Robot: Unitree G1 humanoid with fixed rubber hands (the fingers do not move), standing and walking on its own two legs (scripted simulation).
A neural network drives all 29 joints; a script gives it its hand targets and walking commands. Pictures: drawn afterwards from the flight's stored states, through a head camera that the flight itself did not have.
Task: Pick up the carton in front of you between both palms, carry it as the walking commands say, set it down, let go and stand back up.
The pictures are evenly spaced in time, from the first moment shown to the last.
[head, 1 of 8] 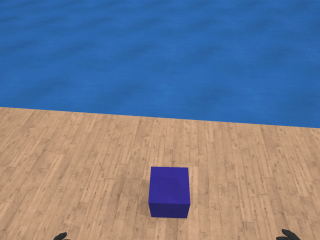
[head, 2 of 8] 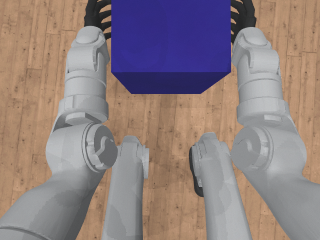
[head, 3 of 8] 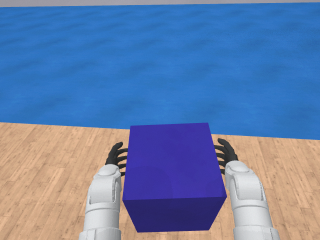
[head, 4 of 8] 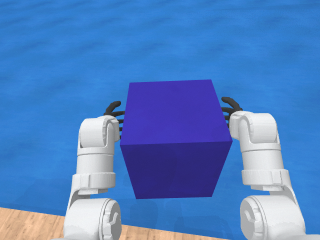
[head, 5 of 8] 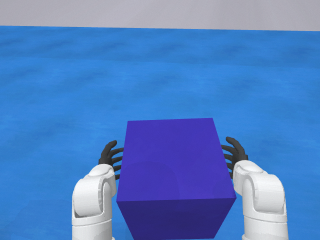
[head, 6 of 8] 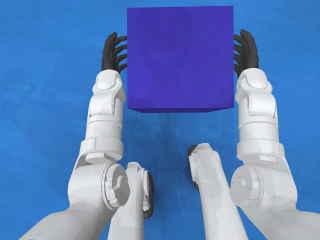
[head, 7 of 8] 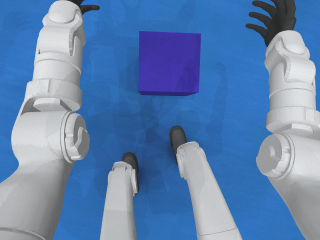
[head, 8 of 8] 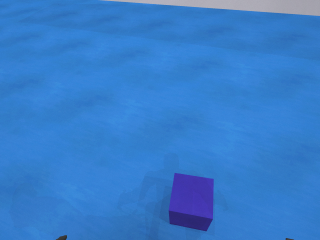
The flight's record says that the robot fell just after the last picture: no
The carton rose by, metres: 0.69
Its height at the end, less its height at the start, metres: -0.10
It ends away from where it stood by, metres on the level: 2.32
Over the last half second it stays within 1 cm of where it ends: yes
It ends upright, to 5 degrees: yes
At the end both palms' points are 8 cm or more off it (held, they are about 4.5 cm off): yes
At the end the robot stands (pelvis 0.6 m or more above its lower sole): yes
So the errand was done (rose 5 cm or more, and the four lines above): yes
